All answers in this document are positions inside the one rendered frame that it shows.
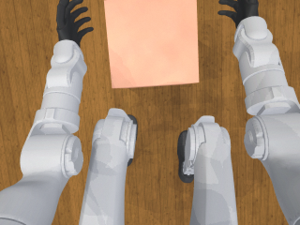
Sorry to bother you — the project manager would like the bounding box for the robot right thigh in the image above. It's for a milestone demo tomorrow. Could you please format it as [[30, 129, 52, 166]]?
[[186, 122, 238, 225]]

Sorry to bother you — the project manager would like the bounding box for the left robot upper arm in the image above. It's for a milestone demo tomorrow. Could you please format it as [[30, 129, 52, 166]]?
[[0, 133, 83, 225]]

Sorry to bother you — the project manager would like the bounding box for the robot left hand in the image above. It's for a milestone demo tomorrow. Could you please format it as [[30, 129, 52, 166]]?
[[56, 0, 94, 48]]

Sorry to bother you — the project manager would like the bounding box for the right robot shin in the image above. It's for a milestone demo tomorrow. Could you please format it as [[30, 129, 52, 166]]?
[[183, 115, 231, 174]]

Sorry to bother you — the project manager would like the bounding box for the carton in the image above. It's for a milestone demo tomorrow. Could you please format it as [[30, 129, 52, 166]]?
[[104, 0, 200, 88]]

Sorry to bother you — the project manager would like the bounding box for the robot right hand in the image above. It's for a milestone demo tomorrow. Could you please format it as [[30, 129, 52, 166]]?
[[217, 0, 259, 29]]

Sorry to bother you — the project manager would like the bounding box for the right robot upper arm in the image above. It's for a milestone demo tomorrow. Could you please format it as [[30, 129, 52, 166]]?
[[244, 112, 300, 225]]

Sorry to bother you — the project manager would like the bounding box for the robot right forearm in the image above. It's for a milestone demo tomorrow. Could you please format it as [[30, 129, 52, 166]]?
[[232, 16, 300, 116]]

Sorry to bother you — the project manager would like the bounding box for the robot left forearm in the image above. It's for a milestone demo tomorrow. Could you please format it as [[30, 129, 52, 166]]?
[[20, 39, 87, 173]]

